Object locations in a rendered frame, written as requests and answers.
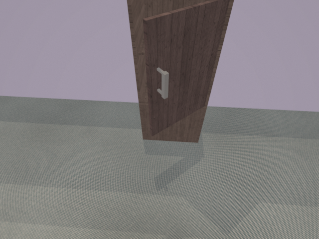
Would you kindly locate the handle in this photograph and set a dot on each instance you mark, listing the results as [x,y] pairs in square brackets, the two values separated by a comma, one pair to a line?
[164,83]

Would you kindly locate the cupboard door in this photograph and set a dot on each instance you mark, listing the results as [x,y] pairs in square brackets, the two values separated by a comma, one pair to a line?
[184,42]

